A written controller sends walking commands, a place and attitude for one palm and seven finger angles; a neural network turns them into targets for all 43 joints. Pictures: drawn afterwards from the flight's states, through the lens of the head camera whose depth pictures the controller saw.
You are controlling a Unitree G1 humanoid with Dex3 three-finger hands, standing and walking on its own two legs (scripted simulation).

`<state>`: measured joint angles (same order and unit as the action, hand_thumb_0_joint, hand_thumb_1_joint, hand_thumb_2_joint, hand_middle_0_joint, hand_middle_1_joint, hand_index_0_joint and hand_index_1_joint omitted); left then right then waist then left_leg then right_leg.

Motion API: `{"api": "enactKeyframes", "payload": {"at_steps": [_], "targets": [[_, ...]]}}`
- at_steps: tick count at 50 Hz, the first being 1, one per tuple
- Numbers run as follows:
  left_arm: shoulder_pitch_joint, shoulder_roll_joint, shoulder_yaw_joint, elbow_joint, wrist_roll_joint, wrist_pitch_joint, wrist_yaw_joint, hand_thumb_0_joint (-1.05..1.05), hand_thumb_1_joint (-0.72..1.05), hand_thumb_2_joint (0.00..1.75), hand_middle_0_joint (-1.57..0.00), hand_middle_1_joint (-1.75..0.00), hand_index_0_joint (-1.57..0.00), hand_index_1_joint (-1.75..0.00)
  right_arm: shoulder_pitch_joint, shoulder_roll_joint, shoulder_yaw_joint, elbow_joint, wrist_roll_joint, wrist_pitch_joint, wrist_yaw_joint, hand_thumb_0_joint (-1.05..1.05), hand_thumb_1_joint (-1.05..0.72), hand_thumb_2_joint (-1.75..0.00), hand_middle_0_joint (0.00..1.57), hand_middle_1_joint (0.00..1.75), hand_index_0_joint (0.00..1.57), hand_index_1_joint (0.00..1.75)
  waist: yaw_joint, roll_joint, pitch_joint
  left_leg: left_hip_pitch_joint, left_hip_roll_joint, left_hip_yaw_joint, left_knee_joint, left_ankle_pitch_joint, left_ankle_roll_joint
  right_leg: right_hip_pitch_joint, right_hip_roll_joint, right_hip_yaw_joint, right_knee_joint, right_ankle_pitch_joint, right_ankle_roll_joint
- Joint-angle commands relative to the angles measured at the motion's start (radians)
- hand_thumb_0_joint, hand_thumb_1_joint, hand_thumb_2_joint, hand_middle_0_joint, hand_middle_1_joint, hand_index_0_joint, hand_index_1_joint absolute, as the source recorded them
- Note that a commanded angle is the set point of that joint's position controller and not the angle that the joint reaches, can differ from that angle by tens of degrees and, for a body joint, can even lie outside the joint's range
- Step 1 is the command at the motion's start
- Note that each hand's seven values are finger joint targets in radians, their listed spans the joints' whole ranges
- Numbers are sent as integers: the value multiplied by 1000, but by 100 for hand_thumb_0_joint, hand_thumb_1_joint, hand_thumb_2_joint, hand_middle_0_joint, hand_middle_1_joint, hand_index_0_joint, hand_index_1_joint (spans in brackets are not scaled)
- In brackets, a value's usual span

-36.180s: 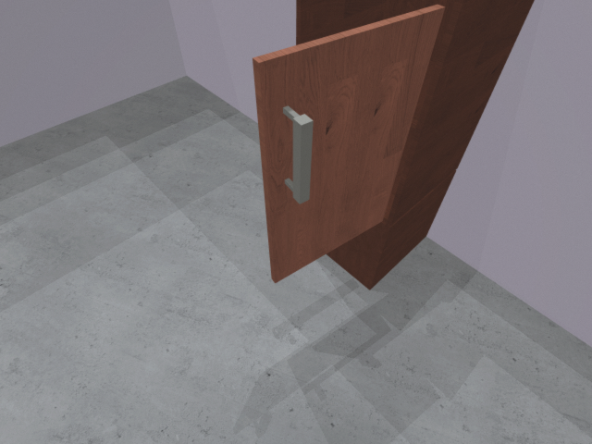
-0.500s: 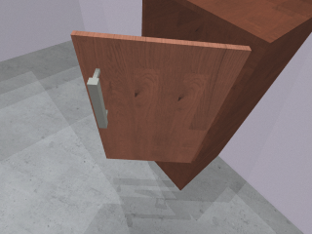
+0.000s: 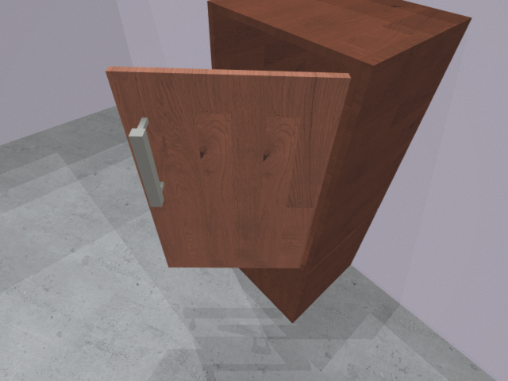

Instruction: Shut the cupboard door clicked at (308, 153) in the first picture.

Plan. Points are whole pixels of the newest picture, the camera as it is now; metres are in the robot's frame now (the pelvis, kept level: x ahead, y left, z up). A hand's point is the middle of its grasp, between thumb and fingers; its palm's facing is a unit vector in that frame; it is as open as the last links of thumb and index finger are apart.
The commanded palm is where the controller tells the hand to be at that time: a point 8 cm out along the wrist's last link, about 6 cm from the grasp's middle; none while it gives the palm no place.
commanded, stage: come to a stop and stand still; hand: left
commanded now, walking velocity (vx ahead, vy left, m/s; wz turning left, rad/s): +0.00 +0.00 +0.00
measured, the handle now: (150, 164) +0.47 +0.22 +0.09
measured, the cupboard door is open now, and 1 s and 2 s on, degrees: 48 48 48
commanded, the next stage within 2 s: look again from close up in 1.08 s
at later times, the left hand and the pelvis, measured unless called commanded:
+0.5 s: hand out of the picture -0.04 +0.21 -0.17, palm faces +0.01 -0.99 -0.17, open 7.4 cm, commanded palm none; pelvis -0.02 +0.04 +0.01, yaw +0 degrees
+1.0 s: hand out of the picture -0.03 +0.23 -0.17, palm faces +0.01 -0.98 -0.17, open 7.4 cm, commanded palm none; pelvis -0.01 +0.06 +0.01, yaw -1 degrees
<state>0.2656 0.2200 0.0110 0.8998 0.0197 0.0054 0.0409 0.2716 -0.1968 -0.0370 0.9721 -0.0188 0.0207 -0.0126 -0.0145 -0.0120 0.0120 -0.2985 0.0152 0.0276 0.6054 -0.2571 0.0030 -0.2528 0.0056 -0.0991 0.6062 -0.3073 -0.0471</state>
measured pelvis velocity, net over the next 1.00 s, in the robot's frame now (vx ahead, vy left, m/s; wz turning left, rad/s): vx -0.01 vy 0.06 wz -0.02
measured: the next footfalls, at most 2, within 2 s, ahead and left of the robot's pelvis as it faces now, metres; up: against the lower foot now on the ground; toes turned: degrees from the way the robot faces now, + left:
none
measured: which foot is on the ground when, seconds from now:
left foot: down 0.00-1.00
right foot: down 0.00-1.00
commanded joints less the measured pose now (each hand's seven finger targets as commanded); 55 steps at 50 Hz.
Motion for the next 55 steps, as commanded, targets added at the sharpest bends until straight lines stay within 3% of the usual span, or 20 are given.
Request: {"api": "enactKeyframes", "payload": {"at_steps": [1, 2, 5, 11, 14, 25, 41, 45, 55], "targets": [[32, 120, 22, -37, -1, -18, 2, 0, 90, 90, -20, -30, -20, -30, -20, -74, 1, -47, -3, -31, 2, 0, -90, -90, 20, 30, 20, 30, 30, 23, 51, -32, 61, -76, -157, 30, 30, -5, -124, 177, -248, -38, 2], [27, 123, 21, -28, -3, -17, 2, 0, 90, 90, -20, -30, -20, -30, -10, -76, 2, -36, -4, -29, 3, 0, -90, -90, 20, 30, 20, 30, 23, -6, 47, -33, 50, -66, -153, -1, 25, -8, -135, 189, -266, -72, -1], [7, 123, 22, -19, -2, -14, -1, 0, 90, 90, -20, -30, -20, -30, 17, -81, 2, -9, -6, -27, 3, 0, -90, -90, 20, 30, 20, 30, 8, 17, 57, -21, 47, -70, -165, -61, 23, -59, -139, 192, -287, -154, -13], [44, 89, 17, 9, 1, -11, 0, 0, 90, 90, -20, -30, -20, -30, 51, -63, 4, 25, -3, -26, 2, 0, -90, -90, 20, 30, 20, 30, 11, 15, 65, -46, 60, -90, -211, -123, 28, -56, -120, 164, -284, -160, 2], [72, 71, 15, 32, 1, -11, 0, 0, 90, 90, -20, -30, -20, -30, 53, -64, 0, 36, -2, -28, 0, 0, -90, -90, 20, 30, 20, 30, 13, 52, 68, -75, 68, -114, -242, -163, 31, -46, -107, 150, -261, -134, 9], [184, 7, 6, 105, 10, -12, 1, 0, 90, 90, -20, -30, -20, -30, 44, -68, -14, 61, 6, -27, -6, 0, -90, -90, 20, 30, 20, 30, 26, 67, 63, -114, 109, -178, -358, -290, 49, 10, -77, 94, -190, -34, 36], [202, 14, 0, 164, 11, -25, 6, 0, 90, 90, -20, -30, -20, -30, 15, -69, -7, 92, 14, -35, -4, 0, -90, -90, 20, 30, 20, 30, 16, 4, 65, 6, 91, -146, -346, -145, 41, -9, -113, 129, -250, 24, 33], [184, 20, 1, 168, 10, -25, 6, 0, 90, 90, -20, -30, -20, -30, 4, -79, -5, 99, 12, -39, -4, 0, -90, -90, 20, 30, 20, 30, 16, 36, 61, 14, 94, -155, -366, -139, 37, 4, -114, 125, -241, 50, 35], [148, 32, 1, 164, 7, -24, 5, 0, 90, 90, -20, -30, -20, -30, -1, -81, -2, 108, 12, -40, -2, 0, -90, -90, 20, 30, 20, 30, 19, 14, 63, 31, 93, -143, -369, -98, 32, 21, -121, 128, -257, 76, 38]]}}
